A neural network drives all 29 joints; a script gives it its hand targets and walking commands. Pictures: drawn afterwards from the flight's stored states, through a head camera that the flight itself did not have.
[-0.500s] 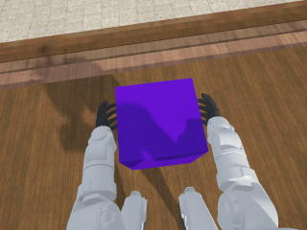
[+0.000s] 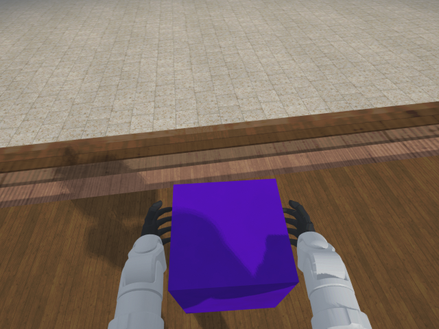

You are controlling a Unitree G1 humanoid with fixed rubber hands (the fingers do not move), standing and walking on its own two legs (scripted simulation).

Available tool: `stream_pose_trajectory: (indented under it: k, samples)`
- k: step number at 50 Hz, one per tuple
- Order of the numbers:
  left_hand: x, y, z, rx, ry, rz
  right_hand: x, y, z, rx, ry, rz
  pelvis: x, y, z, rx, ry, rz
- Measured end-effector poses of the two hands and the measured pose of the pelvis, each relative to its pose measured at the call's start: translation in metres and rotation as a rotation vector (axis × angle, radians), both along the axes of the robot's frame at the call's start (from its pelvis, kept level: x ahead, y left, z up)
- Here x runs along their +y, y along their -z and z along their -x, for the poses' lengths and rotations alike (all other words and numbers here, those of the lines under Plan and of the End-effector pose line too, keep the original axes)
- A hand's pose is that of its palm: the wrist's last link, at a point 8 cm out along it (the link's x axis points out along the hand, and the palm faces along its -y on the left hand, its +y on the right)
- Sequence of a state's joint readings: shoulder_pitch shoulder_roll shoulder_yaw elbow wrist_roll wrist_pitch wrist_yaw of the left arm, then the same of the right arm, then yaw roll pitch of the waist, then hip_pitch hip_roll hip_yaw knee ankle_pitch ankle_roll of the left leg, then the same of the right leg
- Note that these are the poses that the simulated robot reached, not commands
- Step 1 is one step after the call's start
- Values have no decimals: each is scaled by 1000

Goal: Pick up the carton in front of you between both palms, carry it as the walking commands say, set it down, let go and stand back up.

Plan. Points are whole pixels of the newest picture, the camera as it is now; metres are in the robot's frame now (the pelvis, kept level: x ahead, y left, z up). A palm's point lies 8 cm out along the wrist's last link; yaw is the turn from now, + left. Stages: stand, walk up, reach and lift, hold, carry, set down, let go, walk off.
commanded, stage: reach and lift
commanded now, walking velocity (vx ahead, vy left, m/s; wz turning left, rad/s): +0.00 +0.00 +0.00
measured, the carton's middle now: (227, 250) +0.32 +0.00 -0.08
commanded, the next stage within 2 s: hold in 1.10 s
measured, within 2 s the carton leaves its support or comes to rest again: neither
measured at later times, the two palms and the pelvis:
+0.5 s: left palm (147, 237) +0.29 +0.14 +0.04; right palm (312, 236) +0.28 -0.15 +0.04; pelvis -0.01 +0.00 +0.01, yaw +0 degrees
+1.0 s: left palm (146, 232) +0.30 +0.15 +0.05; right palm (312, 231) +0.29 -0.15 +0.05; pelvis +0.01 +0.00 +0.02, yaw +0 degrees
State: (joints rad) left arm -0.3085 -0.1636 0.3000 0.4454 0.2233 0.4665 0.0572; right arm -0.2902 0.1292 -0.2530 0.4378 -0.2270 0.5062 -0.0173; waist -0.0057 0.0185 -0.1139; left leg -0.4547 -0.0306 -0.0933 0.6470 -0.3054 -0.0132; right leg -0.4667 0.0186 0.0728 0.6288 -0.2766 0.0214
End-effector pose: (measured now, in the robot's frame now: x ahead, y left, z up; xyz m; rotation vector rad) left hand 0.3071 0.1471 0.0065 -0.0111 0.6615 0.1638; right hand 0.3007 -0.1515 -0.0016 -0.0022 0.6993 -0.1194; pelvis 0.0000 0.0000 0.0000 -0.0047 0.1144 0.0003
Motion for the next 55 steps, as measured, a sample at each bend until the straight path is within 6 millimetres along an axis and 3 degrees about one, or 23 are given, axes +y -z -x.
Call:
stream_pose_trajectory:
  k: [9,23,55]
  samples:
    - [2,-32,12,-1,30,-20,2,-33,17,-2,1,22,1,-13,2,-141,-1,1]
    - [-2,-35,15,7,23,-22,-2,-36,18,6,-1,18,-2,-12,16,-182,2,-2]
    - [0,-49,10,11,46,-44,0,-51,14,10,-11,40,-2,-21,-6,-204,3,-2]
